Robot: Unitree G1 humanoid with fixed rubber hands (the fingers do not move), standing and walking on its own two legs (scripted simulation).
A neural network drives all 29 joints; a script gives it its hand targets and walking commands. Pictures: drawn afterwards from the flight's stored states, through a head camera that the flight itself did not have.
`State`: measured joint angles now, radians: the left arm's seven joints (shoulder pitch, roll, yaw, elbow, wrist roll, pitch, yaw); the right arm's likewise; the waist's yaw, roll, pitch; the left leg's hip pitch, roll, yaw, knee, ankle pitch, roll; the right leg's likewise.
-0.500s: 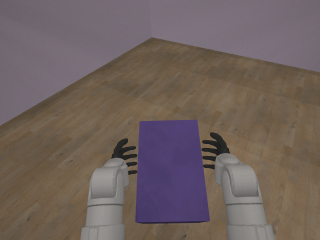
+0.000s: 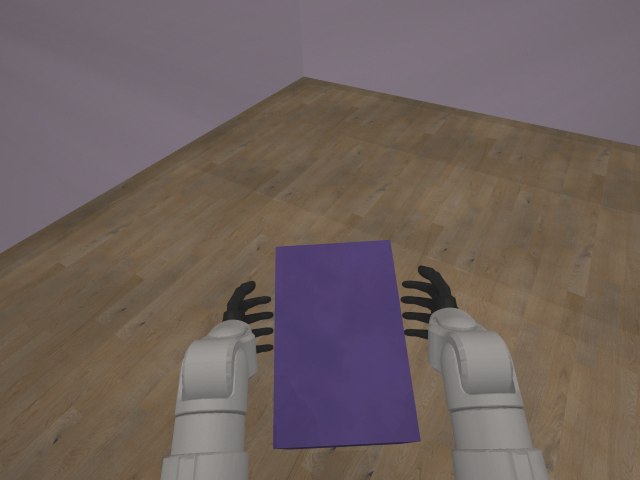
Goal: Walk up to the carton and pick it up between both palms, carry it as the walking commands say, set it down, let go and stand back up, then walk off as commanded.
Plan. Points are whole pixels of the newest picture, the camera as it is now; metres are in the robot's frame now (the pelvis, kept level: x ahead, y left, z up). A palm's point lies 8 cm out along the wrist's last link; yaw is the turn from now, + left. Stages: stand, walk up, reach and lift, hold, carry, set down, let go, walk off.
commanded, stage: carry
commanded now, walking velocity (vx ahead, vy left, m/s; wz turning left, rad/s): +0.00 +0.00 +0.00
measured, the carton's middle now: (338, 347) +0.33 +0.00 -0.02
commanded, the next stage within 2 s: hold in 0.32 s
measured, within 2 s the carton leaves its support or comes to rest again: neither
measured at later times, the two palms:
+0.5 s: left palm (225, 356) +0.28 +0.15 +0.04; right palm (423, 332) +0.30 -0.10 +0.05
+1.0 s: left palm (212, 352) +0.28 +0.17 +0.05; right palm (411, 331) +0.30 -0.09 +0.06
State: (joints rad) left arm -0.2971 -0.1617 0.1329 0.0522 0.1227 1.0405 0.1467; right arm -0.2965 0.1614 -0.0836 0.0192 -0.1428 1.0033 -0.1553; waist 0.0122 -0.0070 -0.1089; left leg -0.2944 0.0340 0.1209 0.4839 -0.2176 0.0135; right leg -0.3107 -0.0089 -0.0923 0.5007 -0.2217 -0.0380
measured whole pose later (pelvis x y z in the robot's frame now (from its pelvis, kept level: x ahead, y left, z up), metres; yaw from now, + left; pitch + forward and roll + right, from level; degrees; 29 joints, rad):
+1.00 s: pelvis -0.01 +0.03 +0.00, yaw +1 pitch -6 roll +0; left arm -0.40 -0.20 0.23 0.46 0.32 0.74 0.07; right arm -0.43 0.21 -0.34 0.48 -0.37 0.66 -0.03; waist 0.04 -0.01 -0.02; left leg -0.16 -0.06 -0.03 0.48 -0.21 0.03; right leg -0.16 0.01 0.00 0.48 -0.21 -0.01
